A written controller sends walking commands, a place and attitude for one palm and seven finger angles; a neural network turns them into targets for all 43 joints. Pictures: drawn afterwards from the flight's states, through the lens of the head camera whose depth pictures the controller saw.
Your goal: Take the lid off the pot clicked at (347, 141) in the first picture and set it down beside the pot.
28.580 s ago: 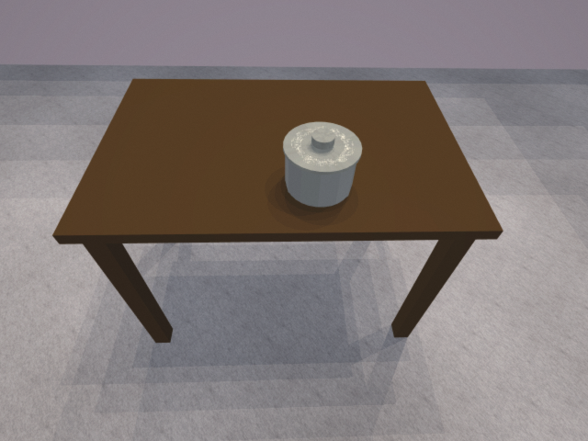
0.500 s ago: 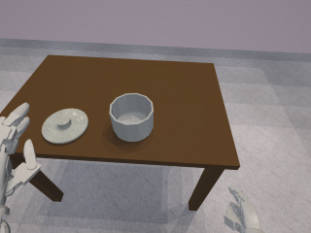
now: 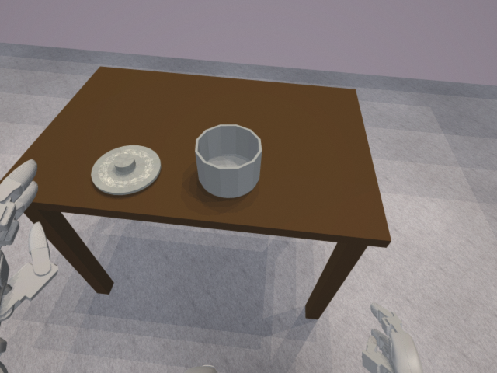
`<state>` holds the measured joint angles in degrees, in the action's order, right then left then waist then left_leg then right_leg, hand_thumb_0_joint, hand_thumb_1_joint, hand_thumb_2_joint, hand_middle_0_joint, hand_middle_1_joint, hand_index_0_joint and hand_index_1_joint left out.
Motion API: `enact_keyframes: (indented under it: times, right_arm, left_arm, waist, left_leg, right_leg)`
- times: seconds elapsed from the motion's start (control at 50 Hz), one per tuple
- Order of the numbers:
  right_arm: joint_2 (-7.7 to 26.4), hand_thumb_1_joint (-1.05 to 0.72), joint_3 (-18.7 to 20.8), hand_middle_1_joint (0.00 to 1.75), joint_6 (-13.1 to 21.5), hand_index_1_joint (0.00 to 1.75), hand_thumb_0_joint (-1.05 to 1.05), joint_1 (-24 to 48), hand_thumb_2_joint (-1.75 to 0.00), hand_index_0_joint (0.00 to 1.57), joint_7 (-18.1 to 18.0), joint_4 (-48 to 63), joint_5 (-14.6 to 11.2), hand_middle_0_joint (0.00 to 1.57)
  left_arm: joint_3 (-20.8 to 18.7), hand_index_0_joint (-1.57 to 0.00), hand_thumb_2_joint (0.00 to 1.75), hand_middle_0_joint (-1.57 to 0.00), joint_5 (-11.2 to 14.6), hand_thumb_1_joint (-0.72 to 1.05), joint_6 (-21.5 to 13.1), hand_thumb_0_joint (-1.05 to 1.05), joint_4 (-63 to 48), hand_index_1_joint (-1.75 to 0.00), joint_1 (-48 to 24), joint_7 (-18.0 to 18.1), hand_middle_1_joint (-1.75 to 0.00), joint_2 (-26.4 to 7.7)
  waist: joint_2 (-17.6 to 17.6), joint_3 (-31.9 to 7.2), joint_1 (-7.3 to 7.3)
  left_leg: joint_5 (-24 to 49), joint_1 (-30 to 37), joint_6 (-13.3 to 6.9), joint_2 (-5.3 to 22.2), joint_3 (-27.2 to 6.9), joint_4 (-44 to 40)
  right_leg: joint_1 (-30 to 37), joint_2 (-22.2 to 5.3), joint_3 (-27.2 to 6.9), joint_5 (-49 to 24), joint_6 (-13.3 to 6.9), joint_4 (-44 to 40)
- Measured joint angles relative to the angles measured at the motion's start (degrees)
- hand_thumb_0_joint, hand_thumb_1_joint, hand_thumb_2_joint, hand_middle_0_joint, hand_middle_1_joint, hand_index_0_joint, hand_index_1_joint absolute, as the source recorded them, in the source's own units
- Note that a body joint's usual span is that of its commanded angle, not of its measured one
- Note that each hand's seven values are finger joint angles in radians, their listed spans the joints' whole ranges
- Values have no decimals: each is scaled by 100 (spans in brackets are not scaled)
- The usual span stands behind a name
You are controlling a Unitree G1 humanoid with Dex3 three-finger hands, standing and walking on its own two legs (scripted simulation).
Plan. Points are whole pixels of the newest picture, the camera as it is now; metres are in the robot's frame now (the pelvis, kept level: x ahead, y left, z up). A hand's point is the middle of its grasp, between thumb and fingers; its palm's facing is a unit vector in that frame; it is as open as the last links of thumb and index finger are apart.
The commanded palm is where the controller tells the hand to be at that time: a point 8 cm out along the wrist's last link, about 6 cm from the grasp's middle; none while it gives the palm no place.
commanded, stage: step back with the hand held close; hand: left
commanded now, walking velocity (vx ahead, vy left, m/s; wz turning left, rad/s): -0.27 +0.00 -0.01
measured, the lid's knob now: (124, 162) +0.57 +0.36 -0.07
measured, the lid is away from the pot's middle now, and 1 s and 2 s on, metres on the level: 0.26 0.26 0.26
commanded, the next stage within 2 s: stop stepping back and stand still in 0.68 s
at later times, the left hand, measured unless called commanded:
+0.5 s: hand (29, 319) +0.13 +0.23 +0.18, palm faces +0.35 -0.80 -0.48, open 7.4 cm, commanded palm +0.06 +0.28 +0.19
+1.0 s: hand out of the picture +0.02 +0.20 +0.19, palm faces +0.26 -0.84 -0.48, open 7.4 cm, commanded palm -0.02 +0.27 +0.19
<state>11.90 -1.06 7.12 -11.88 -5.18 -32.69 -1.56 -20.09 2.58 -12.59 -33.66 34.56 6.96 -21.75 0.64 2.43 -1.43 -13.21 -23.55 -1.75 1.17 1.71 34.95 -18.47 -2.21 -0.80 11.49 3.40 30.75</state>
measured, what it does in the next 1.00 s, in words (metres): walks backwards: left foot, then right foot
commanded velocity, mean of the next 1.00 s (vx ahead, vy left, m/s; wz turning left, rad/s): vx -0.25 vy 0.01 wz -0.02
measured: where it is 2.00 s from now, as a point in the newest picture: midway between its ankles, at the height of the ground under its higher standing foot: outside the picture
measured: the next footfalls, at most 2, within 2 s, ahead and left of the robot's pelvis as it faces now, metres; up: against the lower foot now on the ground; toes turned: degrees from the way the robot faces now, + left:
left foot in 0.70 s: +0.01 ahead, +0.13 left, +0.00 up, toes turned +5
right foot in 0.90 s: -0.07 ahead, -0.12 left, +0.00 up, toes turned -2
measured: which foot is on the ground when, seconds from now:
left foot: down 0.00-0.54, up 0.56-0.68, down 0.70-0.92, up 0.94-1.00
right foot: down 0.00-0.68, up 0.70-0.88, down 0.90-1.00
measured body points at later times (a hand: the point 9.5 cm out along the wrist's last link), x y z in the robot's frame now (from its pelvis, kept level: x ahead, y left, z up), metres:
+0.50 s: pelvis -0.06 -0.01 -0.02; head -0.04 +0.01 +0.43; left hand +0.11 +0.27 +0.20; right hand +0.12 -0.24 -0.08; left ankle +0.09 +0.10 -0.73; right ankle +0.02 -0.15 -0.72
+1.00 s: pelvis -0.16 -0.01 -0.02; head -0.17 +0.02 +0.43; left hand +0.00 +0.25 +0.21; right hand -0.01 -0.24 -0.09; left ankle -0.09 +0.10 -0.68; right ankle -0.11 -0.12 -0.73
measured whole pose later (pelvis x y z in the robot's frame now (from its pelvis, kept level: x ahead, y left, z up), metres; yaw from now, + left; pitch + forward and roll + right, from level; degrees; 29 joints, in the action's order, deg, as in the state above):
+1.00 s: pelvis -0.16 -0.01 -0.02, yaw -1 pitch -3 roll -1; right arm 10.7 -0.3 6.6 -14.8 -1.6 -34.6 -2.0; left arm -22.4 3.4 -11.8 -42.5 36.9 5.7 -27.8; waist -2.0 1.4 1.2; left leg -24.2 -31.6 0.4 1.7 0.7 62.1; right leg -20.3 0.8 2.4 18.5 -1.3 42.3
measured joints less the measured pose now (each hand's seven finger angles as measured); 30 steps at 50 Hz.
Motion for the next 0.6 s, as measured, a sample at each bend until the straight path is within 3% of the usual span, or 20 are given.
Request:
enact_keyframes:
  times: [0.18, 0.32, 0.38, 0.44, 0.48, 0.52, 0.54, 0.6]
  right_arm:
    - [-30, -90, 30, 30, 120, 30, 1, -1, -90, 20, 28, 136, -23, 20]
    - [-6, -90, 67, 30, 104, 30, 1, 8, -90, 20, 102, 8, 86, 20]
    - [24, -90, 99, 30, 65, 30, 1, 29, -90, 20, 102, -2, 88, 20]
    - [-12, -90, 154, 30, 99, 30, 1, 2, -90, 20, 92, 50, 40, 20]
    - [-74, -90, 185, 30, 151, 30, 1, -43, -90, 20, 128, 63, -8, 20]
    - [-84, -90, 206, 30, 187, 30, 1, -44, -90, 20, 162, 41, -34, 20]
    - [-97, -90, 206, 30, 186, 30, 1, -57, -90, 20, 174, 8, -46, 20]
    - [-102, -90, 192, 30, 77, 30, 1, -42, -90, 20, 219, -301, -8, 20]
  left_arm:
    - [-114, -21, 90, -21, -68, 89, -145, 1, -133, -30, -114, 41, -30, -175]
    - [-148, -21, 90, -21, -65, 89, -295, 1, -246, -30, -141, 88, -30, -187]
    - [-152, -21, 90, -21, -69, 89, -317, 1, -289, -30, -204, 107, -30, -201]
    - [-225, -21, 90, -22, -67, 89, -285, 1, -293, -30, -251, 106, -30, -292]
    - [-325, -21, 90, -22, -39, 89, -291, 1, -335, -30, -210, 96, -30, -414]
    - [-378, -21, 90, -22, -20, 89, -324, 1, -358, -30, -182, 61, -30, -464]
    - [-400, -21, 90, -22, -12, 89, -328, 1, -395, -30, -149, 43, -30, -508]
    - [-289, -21, 90, -22, 17, 89, -239, 1, -478, -30, -165, 5, -30, -443]
  waist:
    - [-35, 117, 115]
    - [-214, 136, 92]
    - [-241, 201, 159]
    - [-108, 251, 267]
    - [-60, 230, 269]
    - [36, 290, 244]
    - [-5, 281, 222]
    - [-276, 151, 118]
  left_leg:
    - [309, -154, -1, 80, 4, 49]
    - [-605, -418, 44, 22, 109, 373]
    - [-275, -486, -3, 33, 132, 355]
    - [396, -573, -40, 206, 118, 299]
    - [705, -650, -5, 315, 149, 315]
    - [403, -723, 34, 392, 133, 541]
    - [-190, -791, 111, 335, 124, 775]
    - [-1294, -997, 248, 6, 82, 2350]
  right_leg:
    - [-180, 19, 101, 117, -136, 233]
    - [-430, -72, 16, -139, -64, 330]
    - [-562, -78, 19, -25, -97, 521]
    - [-680, 78, 122, 932, -245, 1101]
    - [-563, 175, 210, 1199, -315, 1171]
    - [-502, 191, 290, 629, -296, 1021]
    - [-507, 127, 293, 288, -289, 988]
    - [-576, -95, 108, 194, -164, 1066]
